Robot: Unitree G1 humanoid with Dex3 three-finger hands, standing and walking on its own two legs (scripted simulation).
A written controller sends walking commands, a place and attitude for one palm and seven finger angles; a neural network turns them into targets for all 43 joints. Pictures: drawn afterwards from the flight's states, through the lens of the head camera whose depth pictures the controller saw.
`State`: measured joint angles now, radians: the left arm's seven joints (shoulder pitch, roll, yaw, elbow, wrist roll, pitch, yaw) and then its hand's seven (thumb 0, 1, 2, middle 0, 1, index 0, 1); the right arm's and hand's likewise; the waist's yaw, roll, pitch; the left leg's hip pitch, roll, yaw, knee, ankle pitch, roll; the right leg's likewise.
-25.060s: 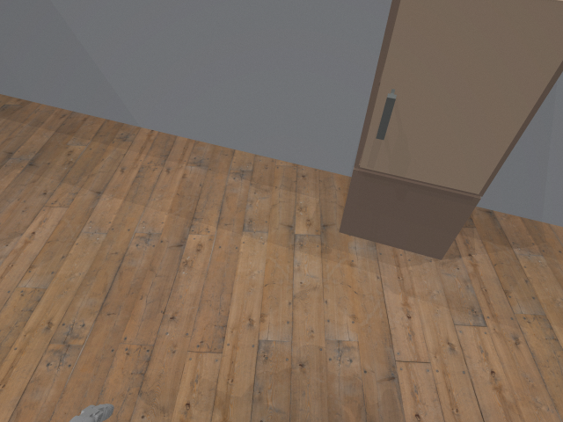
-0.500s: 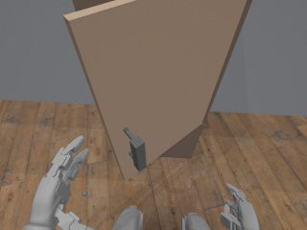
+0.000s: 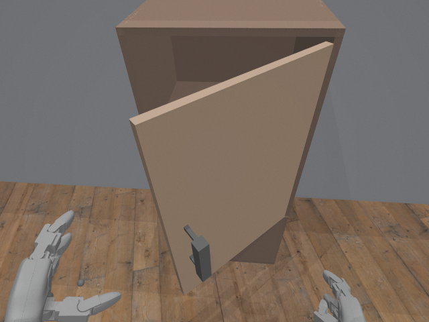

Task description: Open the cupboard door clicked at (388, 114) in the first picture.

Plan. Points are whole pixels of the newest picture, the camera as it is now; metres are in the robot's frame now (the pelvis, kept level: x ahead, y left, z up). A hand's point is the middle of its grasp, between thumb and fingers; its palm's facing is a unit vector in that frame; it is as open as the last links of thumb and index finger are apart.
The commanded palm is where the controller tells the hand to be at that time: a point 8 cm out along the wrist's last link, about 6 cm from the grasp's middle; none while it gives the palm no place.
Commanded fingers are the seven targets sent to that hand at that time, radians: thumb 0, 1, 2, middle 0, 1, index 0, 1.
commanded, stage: draw the hand back to the body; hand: left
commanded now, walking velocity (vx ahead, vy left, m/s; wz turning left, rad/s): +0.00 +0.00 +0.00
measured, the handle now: (196, 252) +0.29 +0.08 -0.05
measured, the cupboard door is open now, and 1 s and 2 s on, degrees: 43 43 43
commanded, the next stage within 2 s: step back with the hand held close in 0.78 s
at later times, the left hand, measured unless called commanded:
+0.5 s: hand (30, 206) +0.20 +0.26 +0.22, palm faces +0.49 -0.77 -0.40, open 8.1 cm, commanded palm +0.15 +0.29 +0.22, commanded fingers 0.00 0.90 0.90 -0.20 -0.30 -0.20 -0.30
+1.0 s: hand (35, 205) +0.21 +0.26 +0.21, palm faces +0.47 -0.78 -0.40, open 7.4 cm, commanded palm +0.15 +0.29 +0.22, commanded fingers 0.00 0.90 0.90 -0.20 -0.30 -0.20 -0.30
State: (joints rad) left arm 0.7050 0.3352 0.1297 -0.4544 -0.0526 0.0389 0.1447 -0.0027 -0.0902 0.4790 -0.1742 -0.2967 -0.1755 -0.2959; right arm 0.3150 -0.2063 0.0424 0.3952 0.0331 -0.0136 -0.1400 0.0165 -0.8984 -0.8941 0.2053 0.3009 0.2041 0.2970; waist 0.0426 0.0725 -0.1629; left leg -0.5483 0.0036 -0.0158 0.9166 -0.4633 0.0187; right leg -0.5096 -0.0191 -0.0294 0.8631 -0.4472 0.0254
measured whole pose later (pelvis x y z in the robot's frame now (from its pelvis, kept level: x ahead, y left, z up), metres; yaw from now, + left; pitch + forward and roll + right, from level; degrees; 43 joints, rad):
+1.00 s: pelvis +0.01 -0.01 +0.04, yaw -1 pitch -3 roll -1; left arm 0.43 0.34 0.38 -0.36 -0.06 -0.10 0.12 0.02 0.89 0.90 -0.21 -0.30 -0.21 -0.30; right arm 0.19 -0.22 0.03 0.61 0.00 -0.10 -0.09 0.02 -0.90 -0.89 0.21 0.30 0.21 0.30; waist 0.06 0.07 0.00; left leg -0.17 0.02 0.01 0.50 -0.28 0.01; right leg -0.14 0.00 -0.01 0.44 -0.26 0.01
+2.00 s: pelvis -0.18 +0.00 +0.03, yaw +4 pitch -1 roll -4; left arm 0.46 0.45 0.49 -0.52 -0.03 -0.22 0.18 0.02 0.89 0.90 -0.22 -0.30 -0.22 -0.30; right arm 0.20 -0.17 -0.03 0.64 -0.01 -0.11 -0.05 0.02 -0.90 -0.89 0.21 0.30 0.21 0.30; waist -0.01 0.04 0.07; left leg -0.50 0.08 0.04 0.58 -0.08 0.05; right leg -0.48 0.10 0.02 1.20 -0.45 0.03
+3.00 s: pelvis -0.29 -0.03 +0.04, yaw -3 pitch +1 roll +1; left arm 0.37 0.36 0.23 -0.05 0.03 -0.13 0.07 0.01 0.90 0.90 -0.21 -0.30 -0.21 -0.30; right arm 0.19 -0.30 -0.04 0.74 -0.02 -0.10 -0.01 0.02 -0.90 -0.89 0.20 0.30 0.20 0.30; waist 0.02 0.06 -0.01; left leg -0.27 0.01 0.05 0.54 -0.29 0.00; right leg -0.31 -0.02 -0.10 0.57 -0.28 -0.04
